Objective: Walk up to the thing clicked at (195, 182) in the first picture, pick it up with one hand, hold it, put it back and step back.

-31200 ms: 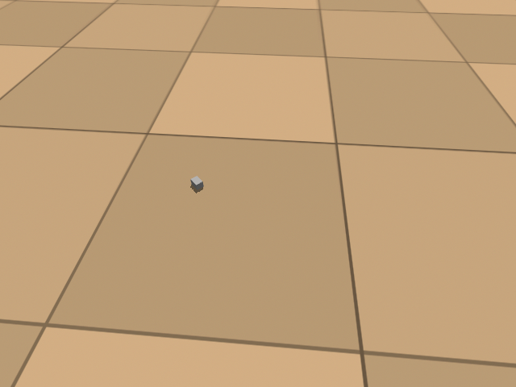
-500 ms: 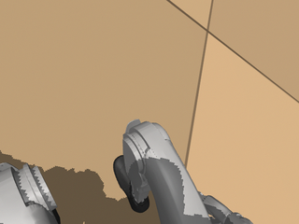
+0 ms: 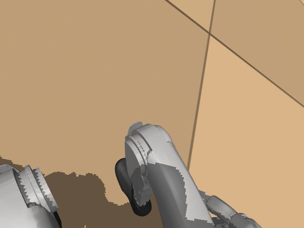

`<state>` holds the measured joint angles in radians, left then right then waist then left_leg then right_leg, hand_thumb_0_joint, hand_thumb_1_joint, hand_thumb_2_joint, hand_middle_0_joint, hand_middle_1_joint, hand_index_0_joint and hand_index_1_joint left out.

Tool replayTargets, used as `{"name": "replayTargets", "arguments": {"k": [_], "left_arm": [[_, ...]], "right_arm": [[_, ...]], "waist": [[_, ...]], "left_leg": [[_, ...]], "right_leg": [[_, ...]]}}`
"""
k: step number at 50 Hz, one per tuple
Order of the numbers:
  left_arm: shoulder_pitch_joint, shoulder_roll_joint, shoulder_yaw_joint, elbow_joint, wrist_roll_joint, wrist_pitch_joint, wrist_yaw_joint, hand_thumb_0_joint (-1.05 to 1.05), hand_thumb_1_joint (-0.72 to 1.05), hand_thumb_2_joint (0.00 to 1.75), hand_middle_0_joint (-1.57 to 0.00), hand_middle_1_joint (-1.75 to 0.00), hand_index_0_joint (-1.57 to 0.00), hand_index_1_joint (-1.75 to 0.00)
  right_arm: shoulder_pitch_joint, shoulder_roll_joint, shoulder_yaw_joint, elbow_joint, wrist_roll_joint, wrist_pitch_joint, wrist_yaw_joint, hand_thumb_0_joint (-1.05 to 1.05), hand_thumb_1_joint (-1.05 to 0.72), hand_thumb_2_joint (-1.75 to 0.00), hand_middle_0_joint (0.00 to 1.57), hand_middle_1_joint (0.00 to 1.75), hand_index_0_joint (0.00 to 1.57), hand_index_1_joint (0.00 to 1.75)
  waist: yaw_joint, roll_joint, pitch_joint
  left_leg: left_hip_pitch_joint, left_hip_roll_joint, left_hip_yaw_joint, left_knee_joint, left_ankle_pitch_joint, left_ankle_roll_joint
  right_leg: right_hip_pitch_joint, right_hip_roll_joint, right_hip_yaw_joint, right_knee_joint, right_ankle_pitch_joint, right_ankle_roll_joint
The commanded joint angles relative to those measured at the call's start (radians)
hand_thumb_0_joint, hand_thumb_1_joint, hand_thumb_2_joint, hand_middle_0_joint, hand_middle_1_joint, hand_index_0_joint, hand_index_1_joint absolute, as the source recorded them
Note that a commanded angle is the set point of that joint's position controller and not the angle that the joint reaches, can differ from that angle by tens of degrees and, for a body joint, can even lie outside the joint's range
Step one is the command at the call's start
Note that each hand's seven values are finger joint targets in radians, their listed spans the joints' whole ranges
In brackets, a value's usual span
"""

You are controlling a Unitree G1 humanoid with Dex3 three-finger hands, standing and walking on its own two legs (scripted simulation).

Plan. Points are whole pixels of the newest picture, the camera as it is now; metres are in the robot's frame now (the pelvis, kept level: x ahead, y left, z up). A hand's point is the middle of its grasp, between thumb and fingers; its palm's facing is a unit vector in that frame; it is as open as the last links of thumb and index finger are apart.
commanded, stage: close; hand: left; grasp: from above
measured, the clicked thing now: out of the picture +0.44 +0.36 -0.28
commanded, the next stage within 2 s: settle in 0.98 s
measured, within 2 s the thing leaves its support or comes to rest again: leaves its support in 1.32 s
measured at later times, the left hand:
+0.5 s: hand out of the picture +0.42 +0.36 -0.25, palm faces -0.41 -0.18 -0.89, open 8.1 cm
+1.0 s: hand out of the picture +0.42 +0.36 -0.25, palm faces -0.42 -0.18 -0.89, open 6.9 cm
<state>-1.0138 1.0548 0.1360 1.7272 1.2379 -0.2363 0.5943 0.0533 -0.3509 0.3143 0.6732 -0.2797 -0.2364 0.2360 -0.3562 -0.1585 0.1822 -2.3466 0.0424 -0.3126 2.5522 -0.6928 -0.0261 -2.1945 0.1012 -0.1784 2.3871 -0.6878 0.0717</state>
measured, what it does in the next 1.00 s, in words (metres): stands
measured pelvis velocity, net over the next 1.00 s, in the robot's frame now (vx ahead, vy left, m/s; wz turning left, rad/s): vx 0.00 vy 0.00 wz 0.00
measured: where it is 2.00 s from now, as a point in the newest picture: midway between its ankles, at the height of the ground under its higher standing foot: (100, 217)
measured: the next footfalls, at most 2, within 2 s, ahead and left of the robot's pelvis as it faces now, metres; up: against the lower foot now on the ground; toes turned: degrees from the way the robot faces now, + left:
none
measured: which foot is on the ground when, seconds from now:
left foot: down 0.00-1.00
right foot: down 0.00-1.00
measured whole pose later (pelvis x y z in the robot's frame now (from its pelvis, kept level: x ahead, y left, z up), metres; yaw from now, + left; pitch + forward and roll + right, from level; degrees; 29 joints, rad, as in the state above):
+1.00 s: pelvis +0.00 +0.00 +0.00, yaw +0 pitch +25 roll -14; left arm -1.01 1.06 0.13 1.71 1.25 -0.25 0.60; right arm 0.06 -0.35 0.32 0.67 -0.28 -0.24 0.23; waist -0.35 -0.17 0.19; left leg -2.35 0.04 -0.31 2.55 -0.69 -0.03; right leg -2.20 0.10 -0.18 2.39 -0.68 0.07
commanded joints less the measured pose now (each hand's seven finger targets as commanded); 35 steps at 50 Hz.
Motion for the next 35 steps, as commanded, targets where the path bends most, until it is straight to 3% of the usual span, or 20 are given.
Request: {"name": "replayTargets", "arguments": {"k": [1,6,7,8,9,12,16,19,20,23,28,29,30,31,32,33,35], "left_arm": [[-0.220,0.228,0.001,-0.122,-0.004,-0.022,0.041,0.00,0.12,0.48,-0.56,-0.59,-0.58,-0.56],[-0.226,0.226,-0.012,-0.122,0.012,-0.029,0.062,0.00,0.19,0.42,-0.61,-0.54,-0.64,-0.51],[-0.222,0.248,0.007,-0.116,0.012,-0.028,0.071,0.00,0.20,0.42,-0.62,-0.52,-0.65,-0.50],[-0.248,0.218,-0.026,-0.156,0.019,-0.027,0.071,0.00,0.20,0.41,-0.63,-0.50,-0.66,-0.48],[-0.230,0.228,-0.004,-0.124,0.024,-0.018,0.076,0.00,0.23,0.40,-0.64,-0.51,-0.67,-0.48],[-0.235,0.205,-0.023,-0.117,0.013,-0.008,0.085,0.00,0.27,0.36,-0.68,-0.46,-0.71,-0.44],[-0.233,0.243,0.000,-0.106,0.016,0.012,0.085,0.00,0.35,0.31,-0.74,-0.42,-0.77,-0.39],[-0.223,0.232,-0.006,-0.099,0.008,0.025,0.070,0.00,0.39,0.26,-0.77,-0.38,-0.80,-0.35],[-0.232,0.250,0.014,-0.104,-0.002,0.022,0.071,0.00,0.40,0.25,-0.78,-0.38,-0.81,-0.34],[-0.235,0.247,0.001,-0.104,-0.003,0.024,0.056,0.00,0.46,0.20,-0.83,-0.34,-0.87,-0.30],[-0.196,0.225,-0.006,-0.127,-0.015,0.020,0.034,0.00,0.52,0.15,-0.87,-0.30,-0.91,-0.26],[-0.203,0.244,0.009,-0.133,-0.023,0.016,0.033,0.00,0.52,0.16,-0.88,-0.29,-0.92,-0.25],[-0.222,0.217,-0.016,-0.144,-0.022,0.009,0.025,0.00,0.55,0.13,-0.89,-0.28,-0.93,-0.23],[-0.208,0.240,0.010,-0.126,-0.029,0.006,0.028,0.00,0.55,0.14,-0.90,-0.28,-0.94,-0.24],[-0.210,0.246,0.011,-0.151,-0.028,0.000,0.027,0.00,0.58,0.14,-0.93,-0.27,-0.96,-0.23],[-0.215,0.211,-0.009,-0.163,-0.030,-0.008,0.027,0.00,0.59,0.13,-0.94,-0.25,-0.97,-0.22],[-0.198,0.244,0.014,-0.154,-0.019,-0.012,0.027,0.00,0.65,0.12,-0.97,-0.24,-1.01,-0.20]], "right_arm": [[0.176,-0.318,-0.088,0.010,0.004,0.009,-0.011,0.00,-0.89,-0.90,0.20,0.30,0.20,0.30],[0.160,-0.324,-0.092,0.009,0.006,0.006,-0.012,0.00,-0.89,-0.90,0.20,0.30,0.20,0.30],[0.160,-0.321,-0.086,0.014,0.002,0.008,-0.014,0.00,-0.89,-0.90,0.20,0.30,0.20,0.30],[0.163,-0.324,-0.093,0.005,0.007,0.000,-0.013,0.00,-0.89,-0.90,0.20,0.30,0.20,0.30],[0.169,-0.323,-0.094,0.013,0.003,0.000,-0.011,0.00,-0.89,-0.90,0.20,0.30,0.20,0.30],[0.163,-0.324,-0.094,0.012,0.005,-0.005,-0.010,0.00,-0.89,-0.90,0.20,0.30,0.20,0.30],[0.176,-0.332,-0.092,0.018,0.003,-0.010,-0.007,0.00,-0.89,-0.90,0.20,0.30,0.20,0.30],[0.174,-0.330,-0.091,0.014,0.004,-0.021,-0.001,0.00,-0.89,-0.90,0.20,0.30,0.20,0.30],[0.171,-0.329,-0.086,0.015,0.009,-0.021,-0.002,0.00,-0.89,-0.90,0.20,0.30,0.20,0.30],[0.171,-0.337,-0.094,0.001,0.007,-0.020,-0.005,0.00,-0.89,-0.90,0.20,0.30,0.20,0.30],[0.184,-0.331,-0.095,0.001,0.005,-0.016,-0.004,0.00,-0.89,-0.90,0.20,0.30,0.20,0.30],[0.186,-0.317,-0.085,0.013,0.012,-0.013,-0.004,0.00,-0.89,-0.90,0.20,0.30,0.20,0.30],[0.194,-0.330,-0.095,0.011,0.012,-0.016,-0.002,0.00,-0.89,-0.90,0.20,0.30,0.20,0.30],[0.190,-0.314,-0.082,0.013,0.012,-0.012,-0.004,0.00,-0.89,-0.90,0.20,0.30,0.20,0.30],[0.190,-0.329,-0.093,0.008,0.018,-0.010,-0.005,0.00,-0.89,-0.90,0.20,0.30,0.20,0.30],[0.182,-0.325,-0.097,0.002,0.013,-0.009,-0.007,0.00,-0.89,-0.90,0.20,0.30,0.20,0.30],[0.191,-0.329,-0.097,0.015,0.011,-0.003,-0.006,0.00,-0.89,-0.90,0.20,0.30,0.20,0.30]], "waist": [[-0.039,0.527,-0.626],[-0.037,0.551,-0.615],[-0.036,0.542,-0.621],[-0.035,0.556,-0.629],[-0.040,0.562,-0.636],[-0.042,0.544,-0.617],[-0.038,0.557,-0.615],[-0.046,0.563,-0.609],[-0.041,0.550,-0.612],[-0.044,0.560,-0.596],[-0.036,0.554,-0.645],[-0.034,0.537,-0.647],[-0.051,0.551,-0.631],[-0.044,0.524,-0.633],[-0.034,0.531,-0.634],[-0.032,0.553,-0.648],[-0.023,0.568,-0.649]], "left_leg": [[0.504,0.036,0.121,-0.254,0.181,0.027],[0.513,0.037,0.126,-0.256,0.178,0.023],[0.504,0.038,0.127,-0.255,0.174,0.025],[0.527,0.036,0.131,-0.251,0.191,0.022],[0.536,0.039,0.129,-0.250,0.201,0.022],[0.509,0.038,0.129,-0.252,0.186,0.022],[0.519,0.039,0.119,-0.261,0.191,0.019],[0.522,0.038,0.124,-0.251,0.205,0.020],[0.511,0.039,0.115,-0.260,0.194,0.020],[0.497,0.037,0.125,-0.265,0.155,0.022],[0.521,0.037,0.129,-0.249,0.222,0.024],[0.511,0.039,0.126,-0.243,0.226,0.026],[0.507,0.035,0.129,-0.238,0.225,0.027],[0.496,0.039,0.127,-0.241,0.215,0.029],[0.497,0.036,0.126,-0.250,0.209,0.027],[0.519,0.036,0.126,-0.261,0.210,0.022],[0.534,0.039,0.116,-0.264,0.227,0.016]], "right_leg": [[0.308,0.028,-0.126,-0.205,0.253,-0.079],[0.296,0.029,-0.123,-0.203,0.251,-0.083],[0.310,0.031,-0.122,-0.209,0.251,-0.081],[0.304,0.028,-0.119,-0.202,0.267,-0.082],[0.307,0.031,-0.123,-0.200,0.274,-0.082],[0.299,0.029,-0.124,-0.209,0.266,-0.080],[0.291,0.026,-0.126,-0.198,0.261,-0.082],[0.294,0.027,-0.122,-0.191,0.276,-0.080],[0.294,0.024,-0.126,-0.192,0.264,-0.082],[0.290,0.024,-0.120,-0.204,0.233,-0.084],[0.329,0.031,-0.117,-0.207,0.291,-0.080],[0.330,0.030,-0.119,-0.203,0.295,-0.078],[0.320,0.025,-0.117,-0.201,0.296,-0.077],[0.337,0.029,-0.117,-0.211,0.290,-0.076],[0.320,0.025,-0.120,-0.209,0.277,-0.079],[0.331,0.028,-0.120,-0.211,0.276,-0.083],[0.309,0.026,-0.129,-0.192,0.282,-0.083]]}}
